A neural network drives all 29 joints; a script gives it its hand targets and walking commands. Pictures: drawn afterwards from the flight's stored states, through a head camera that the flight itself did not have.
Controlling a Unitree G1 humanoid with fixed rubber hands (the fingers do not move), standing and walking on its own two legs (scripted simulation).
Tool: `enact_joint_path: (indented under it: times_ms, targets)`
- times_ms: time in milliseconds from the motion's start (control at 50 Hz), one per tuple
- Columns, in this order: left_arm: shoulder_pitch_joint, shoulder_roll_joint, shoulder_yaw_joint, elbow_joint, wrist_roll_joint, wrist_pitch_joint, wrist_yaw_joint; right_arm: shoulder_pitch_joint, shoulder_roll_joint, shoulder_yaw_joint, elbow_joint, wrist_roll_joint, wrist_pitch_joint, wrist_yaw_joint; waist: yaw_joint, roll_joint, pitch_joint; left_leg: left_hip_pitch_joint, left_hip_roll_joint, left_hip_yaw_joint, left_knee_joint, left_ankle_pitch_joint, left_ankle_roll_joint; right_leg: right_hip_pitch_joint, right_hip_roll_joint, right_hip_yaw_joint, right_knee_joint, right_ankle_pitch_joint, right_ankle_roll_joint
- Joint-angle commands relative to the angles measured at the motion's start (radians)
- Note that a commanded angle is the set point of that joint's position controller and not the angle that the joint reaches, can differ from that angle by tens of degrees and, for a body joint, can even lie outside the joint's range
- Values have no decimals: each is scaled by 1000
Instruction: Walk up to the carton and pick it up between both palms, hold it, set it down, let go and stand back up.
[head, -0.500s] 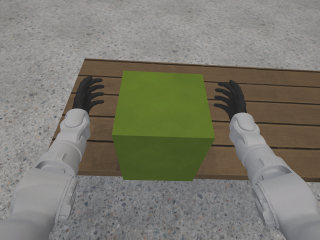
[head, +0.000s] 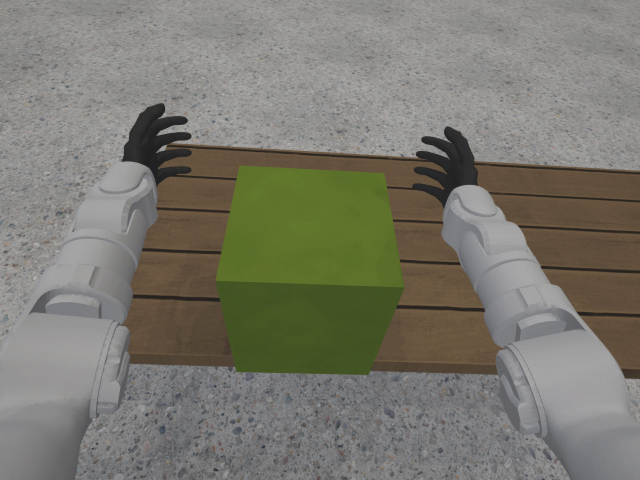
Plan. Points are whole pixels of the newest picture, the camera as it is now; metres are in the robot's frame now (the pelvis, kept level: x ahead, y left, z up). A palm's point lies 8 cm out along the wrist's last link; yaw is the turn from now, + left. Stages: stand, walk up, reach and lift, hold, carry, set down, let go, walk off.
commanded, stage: set down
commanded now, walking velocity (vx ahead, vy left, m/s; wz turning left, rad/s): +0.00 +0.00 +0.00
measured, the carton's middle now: (307, 276) +0.42 +0.03 -0.01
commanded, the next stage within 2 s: none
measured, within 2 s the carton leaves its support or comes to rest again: neither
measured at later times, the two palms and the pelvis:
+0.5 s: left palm (126, 241) +0.38 +0.25 +0.10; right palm (456, 257) +0.38 -0.16 +0.10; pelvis +0.01 +0.00 +0.01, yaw +0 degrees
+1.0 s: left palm (125, 310) +0.32 +0.24 +0.05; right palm (460, 321) +0.31 -0.16 +0.05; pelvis +0.01 +0.01 +0.01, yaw +0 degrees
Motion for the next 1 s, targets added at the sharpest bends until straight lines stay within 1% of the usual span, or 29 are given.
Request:
enact_joint_path:
  times_ms: [0, 60, 140, 200, 260, 300, 340, 400, 460, 520, 580, 660, 740, 840, 920, 980]
  targets:
    - [-459, 159, 61, -255, 24, 55, 1, -464, -189, -55, -209, 2, 18, -6, -5, 107, -559, 424, -68, 14, 5, 324, -24, 177, 28, -3, -47, 283, 41]
    - [-425, 159, 83, -285, 40, 107, -4, -443, -191, -46, -220, 12, 45, -6, -2, 97, -524, 440, -70, 16, -5, 346, -20, 222, 29, -2, -52, 320, 48]
    - [-326, 145, 116, -322, 75, 150, -23, -368, -177, -18, -226, 33, 60, -6, 4, 79, -460, 464, -73, 21, -23, 379, -12, 281, 31, 0, -61, 357, 57]
    - [-226, 126, 138, -363, 103, 160, -39, -280, -153, -2, -250, 37, 54, -6, 6, 64, -396, 484, -75, 27, -37, 390, -5, 308, 34, 1, -73, 351, 58]
    - [-107, 97, 159, -418, 129, 149, -55, -166, -120, 4, -296, 23, 30, -6, 10, 55, -329, 498, -76, 33, -48, 391, -3, 323, 36, 1, -86, 324, 52]
    - [-44, 82, 172, -474, 141, 129, -62, -100, -99, -6, -349, 1, 4, -7, 14, 59, -295, 500, -78, 37, -51, 390, -8, 323, 38, 1, -93, 296, 48]
    - [-21, 80, 181, -551, 140, 105, -61, -67, -85, -31, -423, -26, -24, -9, 16, 76, -281, 500, -80, 41, -49, 384, -17, 304, 40, -1, -99, 257, 43]
    - [-33, 90, 180, -676, 117, 77, -46, -67, -79, -85, -547, -73, -57, -8, 15, 114, -301, 502, -78, 44, -39, 351, -28, 249, 40, -4, -101, 183, 34]
    - [-26, 92, 167, -753, 87, 59, -26, -52, -74, -127, -631, -116, -70, -2, 10, 135, -343, 508, -72, 42, -30, 293, -30, 201, 37, -6, -97, 117, 23]
    - [28, 87, 157, -774, 66, 50, -17, 10, -60, -136, -656, -139, -68, 3, 8, 129, -381, 507, -66, 37, -29, 260, -21, 196, 28, 2, -89, 94, 21]
    - [113, 73, 159, -761, 66, 50, -21, 106, -41, -122, -638, -144, -63, 6, 12, 109, -379, 505, -63, 34, -35, 260, -12, 216, 20, 9, -86, 93, 27]
    - [235, 40, 172, -737, 91, 55, -40, 230, -13, -96, -613, -144, -68, 5, 21, 79, -299, 495, -65, 31, -51, 264, -7, 250, 15, 12, -94, 89, 35]
    - [329, 3, 177, -742, 116, 45, -54, 318, 12, -81, -637, -150, -94, 3, 28, 58, -196, 474, -71, 32, -69, 247, -9, 262, 14, 9, -103, 76, 35]
    - [413, -19, 166, -796, 126, 1, -54, 410, 30, -86, -713, -174, -142, 11, 33, 61, -128, 458, -75, 35, -78, 229, -16, 251, 12, 11, -107, 54, 28]
    - [483, -19, 148, -853, 114, -54, -47, 490, 35, -95, -774, -194, -180, 26, 38, 75, -132, 462, -75, 35, -73, 238, -22, 244, 7, 21, -103, 53, 19]
    - [548, -14, 137, -879, 102, -99, -43, 562, 45, -94, -799, -203, -202, 37, 44, 81, -139, 465, -74, 34, -70, 245, -23, 243, 1, 31, -101, 54, 15]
